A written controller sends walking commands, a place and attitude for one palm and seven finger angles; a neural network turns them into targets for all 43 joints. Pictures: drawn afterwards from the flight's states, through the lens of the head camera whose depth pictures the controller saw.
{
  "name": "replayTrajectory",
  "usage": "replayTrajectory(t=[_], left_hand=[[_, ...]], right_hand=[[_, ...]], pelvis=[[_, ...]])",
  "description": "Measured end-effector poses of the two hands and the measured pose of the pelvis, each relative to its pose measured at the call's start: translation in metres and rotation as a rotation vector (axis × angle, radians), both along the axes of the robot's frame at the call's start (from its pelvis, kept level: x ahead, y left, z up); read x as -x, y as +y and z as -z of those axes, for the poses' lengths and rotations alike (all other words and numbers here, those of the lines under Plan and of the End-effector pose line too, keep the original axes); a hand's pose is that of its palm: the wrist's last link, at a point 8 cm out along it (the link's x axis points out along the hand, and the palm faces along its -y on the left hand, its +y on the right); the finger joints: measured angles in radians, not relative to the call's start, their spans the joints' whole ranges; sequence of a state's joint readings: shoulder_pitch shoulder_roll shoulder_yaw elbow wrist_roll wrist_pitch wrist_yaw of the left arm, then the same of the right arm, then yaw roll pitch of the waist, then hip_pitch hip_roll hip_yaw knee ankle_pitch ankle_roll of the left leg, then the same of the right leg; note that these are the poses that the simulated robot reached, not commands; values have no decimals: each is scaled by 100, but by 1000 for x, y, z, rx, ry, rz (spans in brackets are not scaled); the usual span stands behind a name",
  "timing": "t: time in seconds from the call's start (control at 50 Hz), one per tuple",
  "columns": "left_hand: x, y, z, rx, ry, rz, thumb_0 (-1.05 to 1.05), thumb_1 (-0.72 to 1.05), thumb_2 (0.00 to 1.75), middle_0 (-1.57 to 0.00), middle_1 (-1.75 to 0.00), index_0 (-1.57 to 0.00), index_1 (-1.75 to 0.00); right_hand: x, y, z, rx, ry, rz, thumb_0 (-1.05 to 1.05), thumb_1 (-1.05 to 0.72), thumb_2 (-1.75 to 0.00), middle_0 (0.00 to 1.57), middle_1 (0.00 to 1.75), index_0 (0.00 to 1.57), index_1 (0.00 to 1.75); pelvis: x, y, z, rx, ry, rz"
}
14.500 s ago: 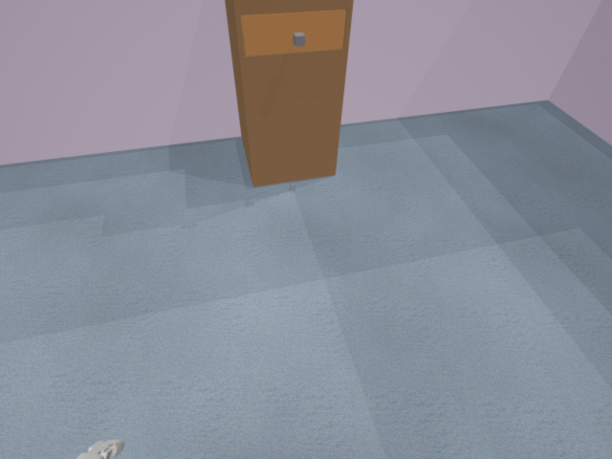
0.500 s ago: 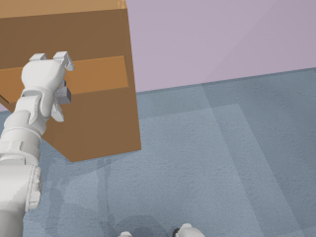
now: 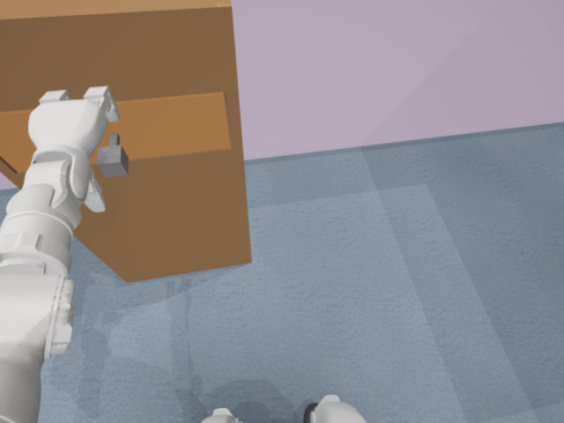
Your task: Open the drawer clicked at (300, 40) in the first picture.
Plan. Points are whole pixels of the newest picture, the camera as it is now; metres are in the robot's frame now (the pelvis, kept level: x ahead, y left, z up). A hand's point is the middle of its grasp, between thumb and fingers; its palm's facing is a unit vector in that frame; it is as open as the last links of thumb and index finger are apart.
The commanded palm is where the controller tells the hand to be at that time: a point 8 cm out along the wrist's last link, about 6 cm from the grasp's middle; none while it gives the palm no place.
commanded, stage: move the hooked fingers above the handle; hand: left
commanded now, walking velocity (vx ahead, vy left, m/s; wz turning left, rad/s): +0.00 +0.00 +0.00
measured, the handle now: (114, 152) +0.55 +0.26 -0.02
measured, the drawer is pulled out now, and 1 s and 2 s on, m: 0.00 0.00 0.00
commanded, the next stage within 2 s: lower the fingers behind the handle in 1.16 s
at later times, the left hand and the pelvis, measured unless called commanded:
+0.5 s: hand (76, 165) +0.48 +0.28 +0.04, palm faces -0.14 +0.00 -0.99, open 13.9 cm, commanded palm +0.48 +0.26 +0.10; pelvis +0.01 +0.00 +0.01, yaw -1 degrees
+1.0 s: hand (94, 159) +0.49 +0.25 +0.04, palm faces -0.13 -0.01 -0.99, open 13.9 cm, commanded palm +0.48 +0.26 +0.10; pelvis +0.01 +0.00 +0.01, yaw -1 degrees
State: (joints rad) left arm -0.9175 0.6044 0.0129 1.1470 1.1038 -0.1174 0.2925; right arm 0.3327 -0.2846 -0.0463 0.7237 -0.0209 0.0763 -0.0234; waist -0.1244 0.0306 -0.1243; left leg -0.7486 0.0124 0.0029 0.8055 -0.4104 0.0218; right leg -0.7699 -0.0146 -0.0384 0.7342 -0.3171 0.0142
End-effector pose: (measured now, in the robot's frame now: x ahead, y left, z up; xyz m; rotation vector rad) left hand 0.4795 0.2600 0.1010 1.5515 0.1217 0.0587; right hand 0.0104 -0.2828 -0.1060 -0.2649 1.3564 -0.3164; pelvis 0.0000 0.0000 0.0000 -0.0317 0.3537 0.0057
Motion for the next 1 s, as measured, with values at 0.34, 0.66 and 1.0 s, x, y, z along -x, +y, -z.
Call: replayTrajectory(t=[0.34, 0.66, 1.0], left_hand=[[-5, 1, -8, -4, 5, -42, 1, -49, 30, -32, -120, -31, -120], [11, -3, -1, 10, -25, 60, 0, -49, 30, -32, -120, -32, -120], [8, -8, 1, -4, 87, 11, 0, -49, 30, -32, -120, -31, -120]], right_hand=[[30, 18, 8, -77, 91, 70, 1, -90, -90, 20, 30, 20, 30], [-9, 2, 3, -15, 7, -1, 1, -90, -90, 20, 30, 20, 30], [10, 14, 4, -55, 16, 41, 1, -90, -90, 20, 30, 20, 30]], pelvis=[[-10, 0, -4, -4, 0, 30], [-8, 1, -3, 0, -9, 0], [-6, -2, -7, -7, -28, 17]])
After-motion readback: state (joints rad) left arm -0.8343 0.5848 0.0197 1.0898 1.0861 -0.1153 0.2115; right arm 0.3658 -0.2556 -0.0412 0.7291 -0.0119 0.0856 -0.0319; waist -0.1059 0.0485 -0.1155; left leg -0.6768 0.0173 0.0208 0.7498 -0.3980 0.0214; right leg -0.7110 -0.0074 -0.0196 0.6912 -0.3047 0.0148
